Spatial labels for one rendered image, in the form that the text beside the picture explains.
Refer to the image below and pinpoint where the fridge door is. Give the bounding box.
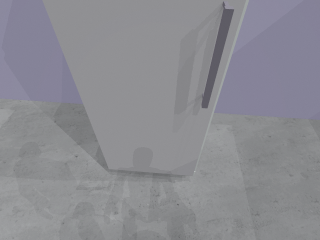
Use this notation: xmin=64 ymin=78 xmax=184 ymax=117
xmin=42 ymin=0 xmax=246 ymax=176

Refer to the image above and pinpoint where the handle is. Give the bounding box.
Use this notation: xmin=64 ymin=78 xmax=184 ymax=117
xmin=201 ymin=1 xmax=234 ymax=109

